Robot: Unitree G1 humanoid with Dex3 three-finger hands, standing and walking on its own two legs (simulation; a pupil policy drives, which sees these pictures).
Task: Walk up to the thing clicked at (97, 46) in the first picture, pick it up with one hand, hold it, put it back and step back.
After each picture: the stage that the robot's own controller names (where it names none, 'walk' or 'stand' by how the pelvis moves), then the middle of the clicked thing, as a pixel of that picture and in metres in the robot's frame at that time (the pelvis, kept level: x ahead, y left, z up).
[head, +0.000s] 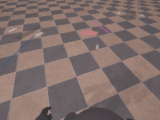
stand; (97, 46) +1.57 -0.18 -0.72
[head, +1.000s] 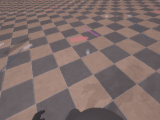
walk; (87, 51) +1.44 +0.17 -0.70
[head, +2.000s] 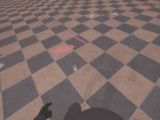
walk; (75, 67) +0.90 +0.33 -0.72
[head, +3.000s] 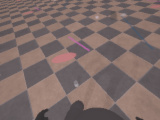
walk; (76, 83) +0.56 +0.28 -0.72
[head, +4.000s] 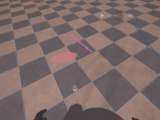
stand; (74, 88) +0.45 +0.23 -0.70
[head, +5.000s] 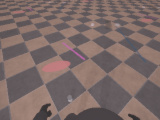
stand; (69, 98) +0.38 +0.24 -0.72
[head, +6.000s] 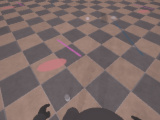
stand; (67, 97) +0.33 +0.28 -0.70
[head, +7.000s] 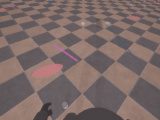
stand; (65, 105) +0.27 +0.26 -0.72
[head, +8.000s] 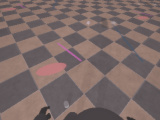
stand; (66, 104) +0.27 +0.25 -0.72
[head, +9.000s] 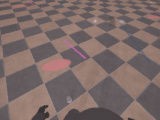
stand; (69, 99) +0.32 +0.24 -0.72
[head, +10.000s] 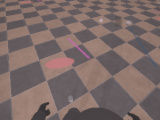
stand; (70, 98) +0.31 +0.21 -0.71
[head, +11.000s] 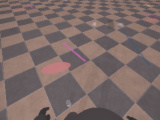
stand; (68, 103) +0.30 +0.24 -0.72
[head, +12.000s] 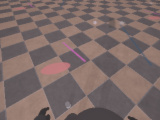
stand; (67, 104) +0.26 +0.25 -0.73
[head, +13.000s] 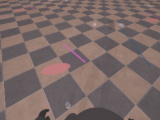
stand; (67, 105) +0.27 +0.25 -0.73
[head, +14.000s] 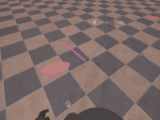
stand; (68, 103) +0.27 +0.24 -0.73
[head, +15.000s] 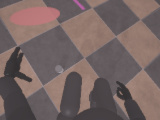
go down; (59, 69) +0.33 +0.28 -0.38
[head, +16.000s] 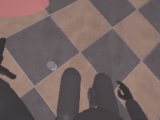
go down; (52, 65) +0.33 +0.31 -0.30
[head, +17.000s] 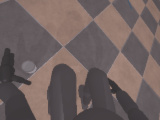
close in; (29, 67) +0.30 +0.33 -0.22
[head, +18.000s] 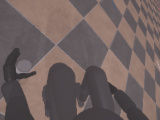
close; (23, 67) +0.31 +0.32 -0.21
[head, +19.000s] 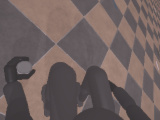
lift; (24, 68) +0.29 +0.31 -0.21
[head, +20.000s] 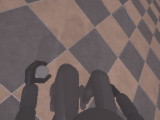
lift; (41, 72) +0.26 +0.28 -0.16
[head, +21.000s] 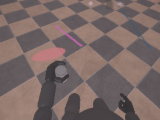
lift; (61, 74) +0.31 +0.19 +0.02
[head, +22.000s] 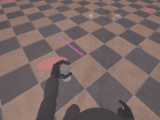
hold; (65, 73) +0.33 +0.17 +0.01
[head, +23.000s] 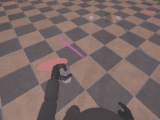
hold; (65, 74) +0.32 +0.18 +0.01
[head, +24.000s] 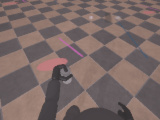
hold; (66, 75) +0.32 +0.17 +0.00
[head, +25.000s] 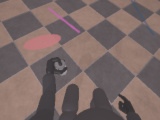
crouch; (61, 67) +0.36 +0.21 -0.06
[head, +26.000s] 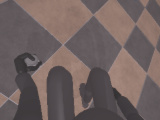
lower; (33, 63) +0.34 +0.31 -0.20
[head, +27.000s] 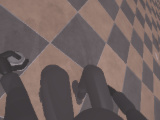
lower; (18, 62) +0.35 +0.32 -0.22
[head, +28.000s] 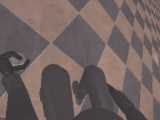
lower; (19, 62) +0.35 +0.33 -0.22
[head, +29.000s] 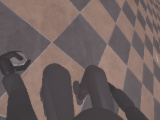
lower; (20, 62) +0.34 +0.33 -0.21
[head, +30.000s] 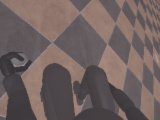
rest; (20, 62) +0.33 +0.33 -0.21
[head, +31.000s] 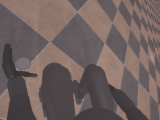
withdraw; (22, 65) +0.33 +0.30 -0.22
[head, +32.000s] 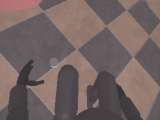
stand; (54, 63) +0.35 +0.28 -0.28
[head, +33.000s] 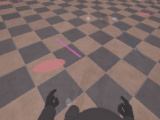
stand; (68, 102) +0.29 +0.20 -0.65
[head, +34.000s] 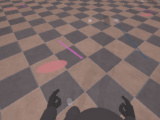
stand; (69, 101) +0.31 +0.22 -0.66
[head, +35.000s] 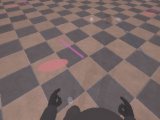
stand; (70, 100) +0.31 +0.21 -0.67
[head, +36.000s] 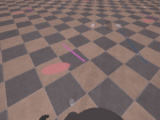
walk; (72, 102) +0.33 +0.20 -0.72
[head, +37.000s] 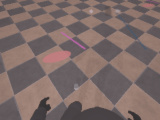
walk; (76, 86) +0.44 +0.16 -0.70
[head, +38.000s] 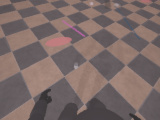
walk; (76, 65) +0.76 +0.17 -0.69
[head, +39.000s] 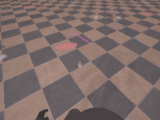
stand; (79, 64) +0.99 +0.21 -0.71
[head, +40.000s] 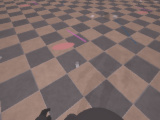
stand; (77, 64) +0.98 +0.22 -0.73
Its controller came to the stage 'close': yes
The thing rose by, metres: 0.71
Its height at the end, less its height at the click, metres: +0.00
